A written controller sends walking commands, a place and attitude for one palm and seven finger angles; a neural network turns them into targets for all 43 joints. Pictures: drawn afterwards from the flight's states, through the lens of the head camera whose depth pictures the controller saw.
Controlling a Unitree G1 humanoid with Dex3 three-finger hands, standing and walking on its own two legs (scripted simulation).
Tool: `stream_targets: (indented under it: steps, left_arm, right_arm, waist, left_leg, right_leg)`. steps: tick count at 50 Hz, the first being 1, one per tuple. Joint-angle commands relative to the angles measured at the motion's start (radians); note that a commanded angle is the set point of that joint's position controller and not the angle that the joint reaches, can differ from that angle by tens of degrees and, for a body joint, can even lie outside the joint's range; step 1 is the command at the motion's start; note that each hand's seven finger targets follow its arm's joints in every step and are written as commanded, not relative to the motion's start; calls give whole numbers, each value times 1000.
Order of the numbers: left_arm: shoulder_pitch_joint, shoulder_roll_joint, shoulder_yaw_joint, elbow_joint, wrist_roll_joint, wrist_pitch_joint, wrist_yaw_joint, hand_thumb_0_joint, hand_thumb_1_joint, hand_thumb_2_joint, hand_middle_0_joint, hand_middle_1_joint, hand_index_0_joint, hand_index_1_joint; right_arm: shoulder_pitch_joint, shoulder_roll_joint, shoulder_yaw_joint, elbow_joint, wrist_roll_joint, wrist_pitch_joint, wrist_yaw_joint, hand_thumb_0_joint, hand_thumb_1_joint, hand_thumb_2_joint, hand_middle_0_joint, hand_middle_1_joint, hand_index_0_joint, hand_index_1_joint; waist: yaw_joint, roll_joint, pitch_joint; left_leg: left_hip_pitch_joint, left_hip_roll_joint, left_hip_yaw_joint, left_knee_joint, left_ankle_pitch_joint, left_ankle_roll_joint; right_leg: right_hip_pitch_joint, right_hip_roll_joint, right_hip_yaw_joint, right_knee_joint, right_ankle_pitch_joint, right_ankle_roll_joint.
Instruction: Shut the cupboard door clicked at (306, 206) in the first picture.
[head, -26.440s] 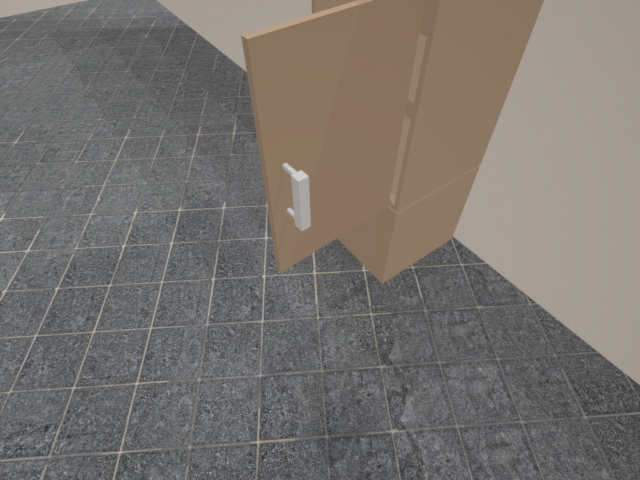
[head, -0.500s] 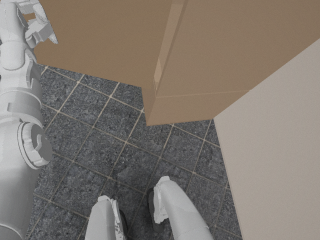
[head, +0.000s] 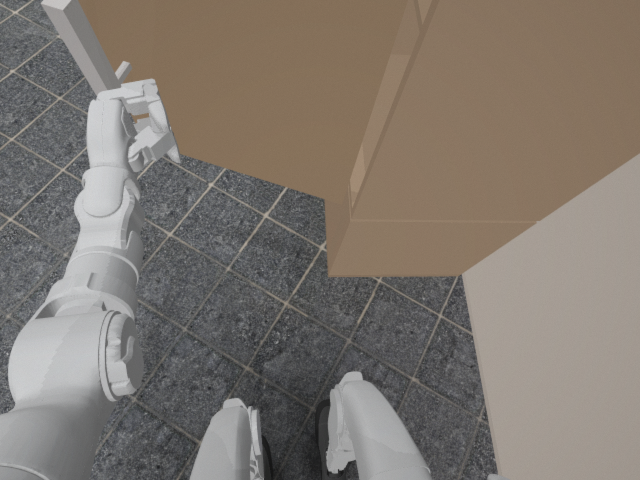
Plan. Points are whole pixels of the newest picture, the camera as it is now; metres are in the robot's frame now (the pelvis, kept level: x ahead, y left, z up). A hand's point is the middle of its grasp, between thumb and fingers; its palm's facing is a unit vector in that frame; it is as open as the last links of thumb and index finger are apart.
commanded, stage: draw the hand back to the body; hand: left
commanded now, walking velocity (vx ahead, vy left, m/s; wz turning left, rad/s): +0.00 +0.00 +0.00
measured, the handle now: (97, 42) +0.67 +0.22 +0.04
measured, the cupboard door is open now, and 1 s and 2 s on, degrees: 71 71 71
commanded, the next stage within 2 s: step back with the hand held close in 1.70 s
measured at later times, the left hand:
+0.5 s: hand (99, 165) +0.43 +0.17 +0.11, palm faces +0.01 -1.00 -0.05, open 3.1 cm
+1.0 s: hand out of the picture +0.31 +0.24 +0.21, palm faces +0.31 -0.91 -0.29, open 3.8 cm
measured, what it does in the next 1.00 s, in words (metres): rises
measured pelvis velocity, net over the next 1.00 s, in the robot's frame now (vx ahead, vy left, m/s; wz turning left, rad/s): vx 0.05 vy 0.01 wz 0.04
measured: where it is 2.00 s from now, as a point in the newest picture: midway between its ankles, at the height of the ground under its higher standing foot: outside the picture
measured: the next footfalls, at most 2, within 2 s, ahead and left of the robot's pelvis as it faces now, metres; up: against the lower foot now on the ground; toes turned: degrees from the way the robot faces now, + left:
none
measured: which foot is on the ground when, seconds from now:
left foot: down 0.00-1.00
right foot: down 0.00-1.00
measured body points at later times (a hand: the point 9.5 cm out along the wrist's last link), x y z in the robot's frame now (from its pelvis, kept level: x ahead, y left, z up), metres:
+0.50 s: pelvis +0.02 +0.01 +0.06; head +0.11 +0.01 +0.50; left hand +0.42 +0.22 +0.12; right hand +0.08 -0.25 -0.06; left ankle +0.00 +0.09 -0.62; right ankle +0.06 -0.09 -0.62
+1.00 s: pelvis +0.05 +0.01 +0.12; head +0.05 -0.02 +0.57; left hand +0.28 +0.28 +0.23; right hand +0.26 -0.20 +0.04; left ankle +0.00 +0.09 -0.62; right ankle +0.06 -0.09 -0.62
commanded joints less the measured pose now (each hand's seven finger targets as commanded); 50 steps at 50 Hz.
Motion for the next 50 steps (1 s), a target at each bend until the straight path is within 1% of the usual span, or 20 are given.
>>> stream_targets:
  steps: [1, 4, 6, 7, 9, 11, 17, 22, 25, 28, 31, 32, 33, 36, 38, 39, 40, 42, 48, 50]
  left_arm:
    - [-514, 173, 0, -188, -2, -80, 22, 0, 900, 900, -1300, -1500, -1300, -1500]
    - [-522, 160, -10, -191, 3, -102, 28, 0, 900, 900, -1300, -1500, -1300, -1500]
    - [-473, 135, -20, -144, 8, -98, 27, 0, 900, 900, -1300, -1500, -1300, -1500]
    - [-421, 155, 7, -162, 4, -91, 27, 0, 900, 900, -1300, -1500, -1300, -1500]
    - [-314, 217, 63, -254, -9, -87, 16, 0, 900, 900, -1300, -1500, -1300, -1500]
    - [-190, 182, 45, -355, -31, -62, 2, 0, 900, 900, -1300, -1500, -1300, -1500]
    - [8, 105, -13, -622, -101, 7, -6, 0, 900, 900, -1300, -1500, -1300, -1500]
    - [121, 47, -82, -676, -117, 11, -31, 0, 900, 900, -1300, -1500, -1300, -1500]
    - [232, 38, -99, -737, -134, 31, -66, 0, 900, 900, -1300, -1500, -1300, -1500]
    - [354, 11, -119, -816, -164, 69, -97, 0, 900, 900, -1245, -1440, -1245, -1440]
    - [445, 45, -80, -906, -187, 108, -113, 0, 900, 900, -1163, -1350, -1163, -1350]
    - [482, 92, -122, -985, -72, 159, -11, 0, 900, 900, -1135, -1320, -1135, -1320]
    - [503, 48, -142, -1049, -68, 197, 44, 0, 900, 900, -1107, -1290, -1107, -1290]
    - [617, 55, -133, -1137, -37, 277, 136, 0, 900, 900, -1025, -1200, -1025, -1200]
    - [660, 61, -130, -1190, -33, 312, 163, 0, 900, 900, -970, -1140, -970, -1140]
    - [669, 82, -105, -1223, -26, 322, 175, 0, 900, 900, -943, -1110, -943, -1110]
    - [697, 59, -121, -1255, -24, 334, 180, 0, 900, 900, -915, -1080, -915, -1080]
    - [734, 50, -126, -1308, -16, 355, 189, 0, 900, 900, -860, -1020, -860, -1020]
    - [899, 45, -102, -1405, -9, 390, 195, 0, 900, 900, -695, -840, -695, -840]
    - [942, 60, -70, -1464, -9, 392, 197, 0, 900, 900, -640, -780, -640, -780]
  right_arm:
    - [196, -167, -57, -20, 0, -8, -20, 0, -900, -900, 200, 300, 200, 300]
    - [191, -165, -57, -20, -5, -13, -21, 0, -900, -900, 200, 300, 200, 300]
    - [190, -165, -57, -22, -7, -9, -17, 0, -900, -900, 200, 300, 200, 300]
    - [190, -166, -58, -35, -4, -4, -15, 0, -900, -900, 200, 300, 200, 300]
    - [180, -165, -59, -72, 7, 5, -14, 0, -900, -900, 200, 300, 200, 300]
    - [170, -151, -63, -104, 23, 13, -10, 0, -900, -900, 200, 300, 200, 300]
    - [123, -134, -65, -148, 61, 7, -39, 0, -900, -900, 200, 300, 200, 300]
    - [74, -125, -55, -135, 71, -23, -66, 0, -900, -900, 200, 300, 200, 300]
    - [40, -121, -52, -144, 78, -40, -74, 0, -900, -900, 200, 300, 200, 300]
    - [5, -117, -50, -170, 88, -55, -79, 0, -900, -900, 200, 300, 200, 300]
    - [-38, -113, -45, -191, 92, -68, -86, 0, -900, -900, 200, 300, 200, 300]
    - [-110, -85, -58, -211, 89, -43, -105, 0, -900, -900, 200, 300, 200, 300]
    - [-123, -73, -51, -227, 88, -40, -119, 0, -900, -900, 200, 300, 200, 300]
    - [-158, -69, -37, -216, 84, -37, -145, 0, -900, -900, 200, 300, 200, 300]
    - [-174, -67, -31, -208, 82, -40, -157, 0, -900, -900, 200, 300, 200, 300]
    - [-182, -65, -26, -205, 83, -44, -162, 0, -900, -900, 200, 300, 200, 300]
    - [-192, -58, -22, -202, 81, -51, -162, 0, -900, -900, 200, 300, 200, 300]
    - [-200, -55, -14, -194, 76, -67, -161, 0, -900, -900, 200, 300, 200, 300]
    - [-224, -53, -5, -181, 58, -98, -145, 0, -900, -900, 200, 300, 200, 300]
    - [-234, -48, -5, -183, 54, -104, -139, 0, -900, -900, 200, 300, 200, 300]
  waist:
    - [-53, 90, -521]
    - [-46, 117, -562]
    - [-42, 111, -539]
    - [-14, 98, -558]
    - [55, 126, -675]
    - [84, 108, -702]
    - [93, -40, -519]
    - [95, -23, -328]
    - [123, 44, -311]
    - [142, 58, -285]
    - [166, -1, -259]
    - [207, 20, -311]
    - [185, 13, -257]
    - [195, -12, -192]
    - [195, -54, -146]
    - [202, -51, -151]
    - [202, 3, -129]
    - [205, 40, -101]
    - [222, 11, -6]
    - [229, 14, -10]
  left_leg:
    - [273, -9, -110, -155, 317, -24]
    - [312, -10, -118, -152, 354, -28]
    - [318, -6, -124, -154, 377, -35]
    - [323, -9, -115, -166, 389, -35]
    - [391, -12, -101, -196, 477, -42]
    - [448, -9, -91, -234, 537, -45]
    - [450, -11, -55, -372, 409, -24]
    - [506, -12, -48, -468, 313, -24]
    - [599, -9, -56, -512, 361, -31]
    - [667, -4, -63, -549, 442, -35]
    - [678, -3, -60, -584, 475, -35]
    - [742, -9, -48, -641, 478, -37]
    - [764, -6, -51, -666, 477, -37]
    - [825, 8, -51, -729, 502, -32]
    - [854, 10, -48, -768, 515, -26]
    - [886, 10, -47, -787, 541, -26]
    - [925, 12, -47, -805, 568, -31]
    - [985, 16, -52, -836, 622, -40]
    - [1051, 17, -53, -909, 663, -49]
    - [1069, 16, -53, -921, 673, -51]
  right_leg:
    - [364, 18, 118, -128, 233, 35]
    - [351, 17, 116, -114, 251, 32]
    - [330, 17, 107, -108, 257, 30]
    - [375, 19, 108, -114, 270, 29]
    - [488, 17, 112, -115, 349, 25]
    - [570, 22, 111, -149, 403, 29]
    - [732, 26, 112, -292, 374, 42]
    - [736, 20, 105, -379, 279, 37]
    - [755, 17, 94, -404, 294, 28]
    - [787, 14, 80, -428, 332, 25]
    - [859, 8, 80, -451, 376, 30]
    - [946, -18, 127, -503, 333, 21]
    - [945, -16, 116, -531, 340, 22]
    - [1021, -24, 115, -591, 374, 27]
    - [1081, -28, 115, -636, 396, 28]
    - [1106, -29, 115, -651, 419, 28]
    - [1108, -29, 110, -667, 426, 26]
    - [1120, -26, 100, -702, 441, 25]
    - [1180, -21, 89, -783, 451, 24]
    - [1203, -21, 89, -792, 461, 26]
